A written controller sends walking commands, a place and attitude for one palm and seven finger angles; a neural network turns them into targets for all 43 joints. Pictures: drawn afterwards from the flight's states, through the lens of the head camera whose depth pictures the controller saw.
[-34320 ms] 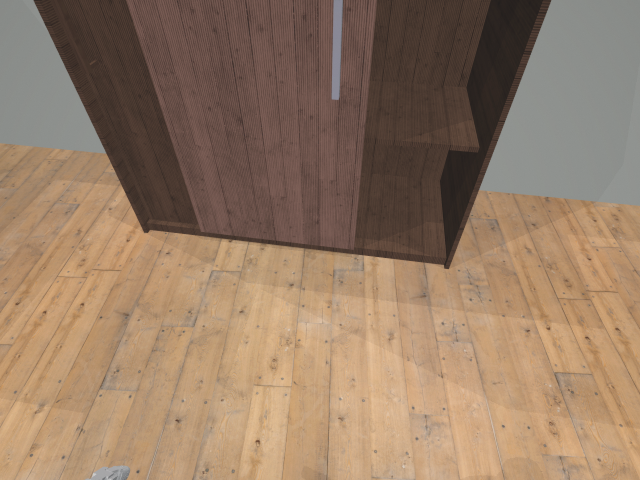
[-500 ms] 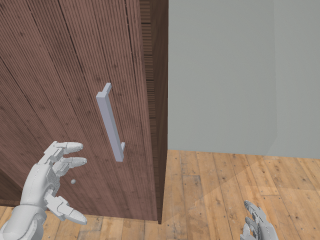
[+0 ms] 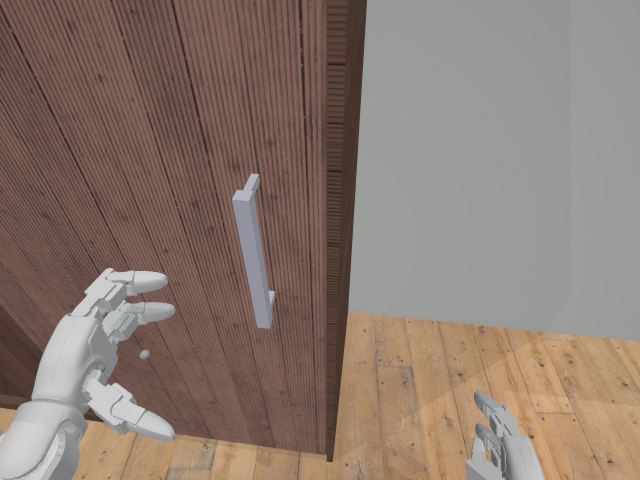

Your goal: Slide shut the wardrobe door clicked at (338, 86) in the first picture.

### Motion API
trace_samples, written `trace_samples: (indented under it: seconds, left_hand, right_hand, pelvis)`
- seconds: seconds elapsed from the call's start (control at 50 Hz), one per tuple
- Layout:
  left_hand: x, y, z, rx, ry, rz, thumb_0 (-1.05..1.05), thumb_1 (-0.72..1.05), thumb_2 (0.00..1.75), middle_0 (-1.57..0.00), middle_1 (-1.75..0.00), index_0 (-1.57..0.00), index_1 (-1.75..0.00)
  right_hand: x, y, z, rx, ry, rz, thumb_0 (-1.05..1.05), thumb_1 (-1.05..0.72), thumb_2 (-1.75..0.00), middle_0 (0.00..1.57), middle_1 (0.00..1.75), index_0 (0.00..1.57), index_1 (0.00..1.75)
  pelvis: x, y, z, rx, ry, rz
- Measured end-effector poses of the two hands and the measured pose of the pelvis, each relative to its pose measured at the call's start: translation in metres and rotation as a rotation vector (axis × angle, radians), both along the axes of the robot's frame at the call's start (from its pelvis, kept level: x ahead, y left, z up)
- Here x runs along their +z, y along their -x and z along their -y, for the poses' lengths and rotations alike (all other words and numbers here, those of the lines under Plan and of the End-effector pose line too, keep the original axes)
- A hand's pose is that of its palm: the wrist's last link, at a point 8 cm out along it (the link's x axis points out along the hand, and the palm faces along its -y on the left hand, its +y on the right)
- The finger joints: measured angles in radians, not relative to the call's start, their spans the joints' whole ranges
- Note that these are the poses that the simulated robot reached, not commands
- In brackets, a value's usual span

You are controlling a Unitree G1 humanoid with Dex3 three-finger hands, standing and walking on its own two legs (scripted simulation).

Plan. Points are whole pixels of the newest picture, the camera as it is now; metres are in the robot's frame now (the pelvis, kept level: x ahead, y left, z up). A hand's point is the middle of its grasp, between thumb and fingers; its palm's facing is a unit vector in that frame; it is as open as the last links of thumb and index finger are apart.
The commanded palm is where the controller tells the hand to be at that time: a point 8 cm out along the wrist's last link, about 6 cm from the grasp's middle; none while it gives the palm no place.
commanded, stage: draw the hand back to the body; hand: left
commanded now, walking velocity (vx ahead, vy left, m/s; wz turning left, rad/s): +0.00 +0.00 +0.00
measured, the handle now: (259, 258) +0.38 +0.14 +0.10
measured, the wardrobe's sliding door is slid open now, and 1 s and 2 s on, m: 0.00 0.00 0.00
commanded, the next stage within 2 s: step back with the hand held close in 1.04 s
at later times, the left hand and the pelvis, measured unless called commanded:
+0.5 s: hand (100, 330) +0.21 +0.25 +0.16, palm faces +0.37 -0.86 -0.36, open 10.3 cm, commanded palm +0.16 +0.29 +0.18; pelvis +0.01 +0.01 +0.01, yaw -2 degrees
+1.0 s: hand (84, 327) +0.20 +0.26 +0.17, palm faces +0.41 -0.84 -0.36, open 7.4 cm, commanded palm +0.15 +0.30 +0.19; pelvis +0.01 +0.00 +0.02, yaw -2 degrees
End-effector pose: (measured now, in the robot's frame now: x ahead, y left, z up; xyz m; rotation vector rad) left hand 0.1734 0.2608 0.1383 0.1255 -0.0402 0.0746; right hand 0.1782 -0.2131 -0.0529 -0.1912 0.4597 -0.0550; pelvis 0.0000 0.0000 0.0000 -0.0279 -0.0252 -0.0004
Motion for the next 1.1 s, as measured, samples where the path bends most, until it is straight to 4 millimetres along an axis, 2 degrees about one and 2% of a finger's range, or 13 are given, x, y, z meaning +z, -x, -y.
trace_samples:
  seconds: [0.08,0.24,0.54,0.76,0.9,1.1]
  left_hand:
    - [0.010,0.005,-0.004,0.128,-0.135,0.026,-0.01,-0.41,0.27,-0.25,-1.07,-0.25,-1.07]
    - [0.015,0.013,-0.015,0.243,-0.218,0.044,-0.01,-0.16,0.39,-0.24,-0.93,-0.25,-0.92]
    - [0.036,0.006,-0.031,0.289,-0.282,0.102,0.00,0.37,0.65,-0.22,-0.61,-0.23,-0.61]
    - [0.050,0.011,-0.040,0.329,-0.306,0.141,0.01,0.75,0.83,-0.21,-0.39,-0.22,-0.39]
    - [0.046,0.013,-0.036,0.326,-0.288,0.132,0.01,0.86,0.88,-0.21,-0.33,-0.21,-0.32]
    - [0.047,0.016,-0.035,0.326,-0.290,0.132,0.02,0.89,0.90,-0.21,-0.31,-0.21,-0.30]
  right_hand:
    - [0.001,0.001,0.000,0.000,0.014,-0.038,0.01,-0.90,-0.90,0.20,0.30,0.21,0.30]
    - [-0.005,0.010,0.005,-0.027,0.033,-0.142,0.01,-0.90,-0.90,0.20,0.30,0.21,0.30]
    - [-0.005,0.008,0.010,-0.057,0.029,-0.183,0.01,-0.90,-0.90,0.20,0.30,0.21,0.30]
    - [-0.003,0.001,0.009,-0.048,0.022,-0.182,0.01,-0.90,-0.90,0.20,0.30,0.21,0.30]
    - [-0.003,0.003,0.009,-0.043,0.025,-0.186,0.01,-0.90,-0.90,0.20,0.30,0.21,0.30]
    - [-0.003,0.009,0.011,-0.052,0.024,-0.192,0.01,-0.90,-0.90,0.20,0.30,0.21,0.30]
  pelvis:
    - [0.004,0.001,-0.001,-0.012,-0.001,0.020]
    - [0.010,-0.001,-0.003,-0.021,-0.005,0.047]
    - [0.014,-0.009,-0.005,-0.038,-0.008,0.065]
    - [0.015,-0.010,-0.004,-0.038,-0.008,0.069]
    - [0.016,-0.008,-0.003,-0.036,-0.009,0.073]
    - [0.016,-0.004,-0.001,-0.038,-0.007,0.079]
